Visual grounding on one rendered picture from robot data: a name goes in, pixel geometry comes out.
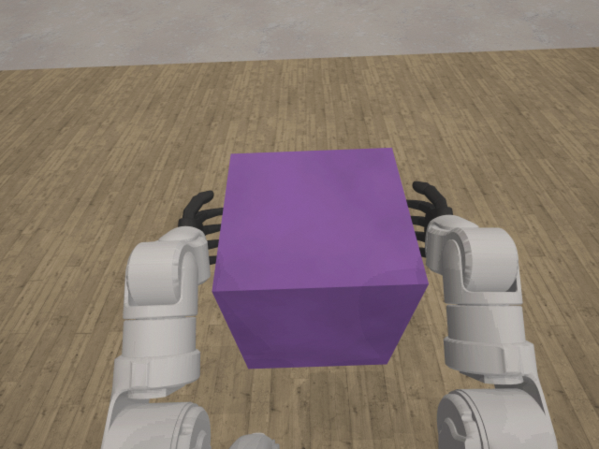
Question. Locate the left robot forearm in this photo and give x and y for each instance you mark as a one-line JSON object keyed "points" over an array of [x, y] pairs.
{"points": [[159, 354]]}

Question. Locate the robot left hand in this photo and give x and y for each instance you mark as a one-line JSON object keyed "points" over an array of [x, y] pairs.
{"points": [[195, 218]]}

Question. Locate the robot right upper arm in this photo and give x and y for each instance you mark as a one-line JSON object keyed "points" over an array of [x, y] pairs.
{"points": [[504, 418]]}

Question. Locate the robot right hand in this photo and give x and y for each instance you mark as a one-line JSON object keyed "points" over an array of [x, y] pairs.
{"points": [[436, 208]]}

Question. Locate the carton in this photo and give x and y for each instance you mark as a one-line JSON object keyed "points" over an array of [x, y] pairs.
{"points": [[317, 263]]}

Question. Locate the right robot forearm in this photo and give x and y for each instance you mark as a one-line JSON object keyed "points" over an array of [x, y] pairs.
{"points": [[486, 336]]}

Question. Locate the robot left upper arm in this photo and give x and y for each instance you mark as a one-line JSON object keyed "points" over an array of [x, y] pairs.
{"points": [[167, 425]]}

